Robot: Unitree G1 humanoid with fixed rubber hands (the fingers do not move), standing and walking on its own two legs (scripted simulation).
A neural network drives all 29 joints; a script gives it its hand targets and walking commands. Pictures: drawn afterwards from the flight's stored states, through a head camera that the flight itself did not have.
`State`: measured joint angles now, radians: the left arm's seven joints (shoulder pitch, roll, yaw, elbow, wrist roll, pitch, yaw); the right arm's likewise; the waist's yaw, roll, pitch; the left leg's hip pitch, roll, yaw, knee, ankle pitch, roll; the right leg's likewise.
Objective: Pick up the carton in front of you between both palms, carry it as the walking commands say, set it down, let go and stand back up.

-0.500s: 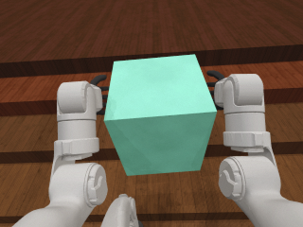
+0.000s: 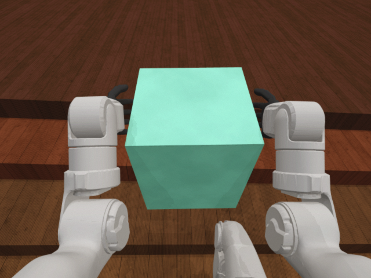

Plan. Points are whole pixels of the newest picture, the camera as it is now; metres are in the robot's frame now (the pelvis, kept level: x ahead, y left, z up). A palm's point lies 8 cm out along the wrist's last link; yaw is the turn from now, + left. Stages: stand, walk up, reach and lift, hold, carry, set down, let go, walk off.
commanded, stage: carry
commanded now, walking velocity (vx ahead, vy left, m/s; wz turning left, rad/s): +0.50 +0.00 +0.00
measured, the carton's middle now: (191, 143) +0.38 +0.00 +0.12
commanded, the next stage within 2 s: none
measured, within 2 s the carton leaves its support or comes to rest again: neither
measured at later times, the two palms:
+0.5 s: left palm (132, 1) +0.64 +0.14 +0.32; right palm (252, 10) +0.67 -0.16 +0.31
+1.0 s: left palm out of the picture +0.96 +0.15 +0.42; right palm out of the picture +0.94 -0.14 +0.43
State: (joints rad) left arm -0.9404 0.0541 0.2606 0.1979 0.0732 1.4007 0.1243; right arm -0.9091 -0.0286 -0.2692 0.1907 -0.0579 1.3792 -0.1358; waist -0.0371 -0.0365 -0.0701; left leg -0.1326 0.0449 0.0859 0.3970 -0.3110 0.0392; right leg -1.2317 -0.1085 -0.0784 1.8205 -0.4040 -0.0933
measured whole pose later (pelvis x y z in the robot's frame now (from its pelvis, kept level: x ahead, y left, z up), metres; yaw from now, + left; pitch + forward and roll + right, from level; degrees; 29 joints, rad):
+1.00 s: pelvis +0.56 +0.03 +0.24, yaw -1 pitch +3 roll +1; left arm -0.91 0.05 0.31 0.10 0.10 1.40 0.11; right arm -0.96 0.01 -0.25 0.18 -0.05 1.32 -0.20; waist -0.09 -0.04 0.00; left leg -0.33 -0.02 0.13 0.57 -0.30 0.07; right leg -1.07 -0.04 -0.02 1.90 -0.48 -0.11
